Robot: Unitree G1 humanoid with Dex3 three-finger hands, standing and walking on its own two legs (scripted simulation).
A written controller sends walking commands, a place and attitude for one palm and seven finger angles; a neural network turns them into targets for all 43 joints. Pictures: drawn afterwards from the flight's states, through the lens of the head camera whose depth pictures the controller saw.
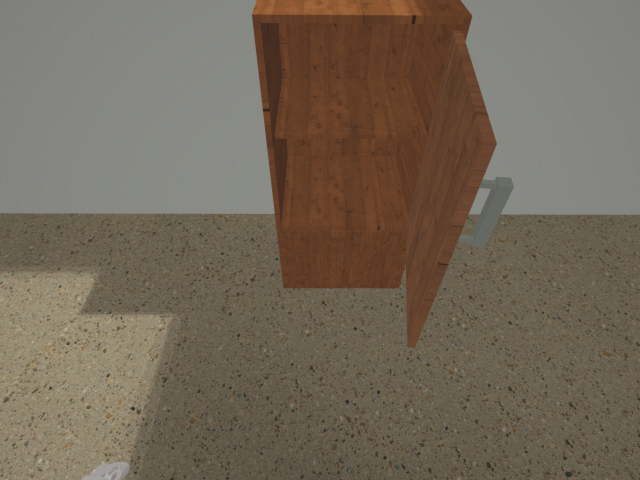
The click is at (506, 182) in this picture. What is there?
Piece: cupboard door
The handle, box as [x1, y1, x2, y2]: [458, 177, 513, 247]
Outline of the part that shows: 510,178 496,177 494,180 482,180 479,187 490,188 490,192 471,235 460,235 458,241 470,242 471,246 484,247 513,187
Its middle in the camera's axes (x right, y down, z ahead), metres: +0.27 -0.04 +0.67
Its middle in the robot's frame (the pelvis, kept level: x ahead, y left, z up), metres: +0.55 -0.24 +0.01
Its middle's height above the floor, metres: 0.78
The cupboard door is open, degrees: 82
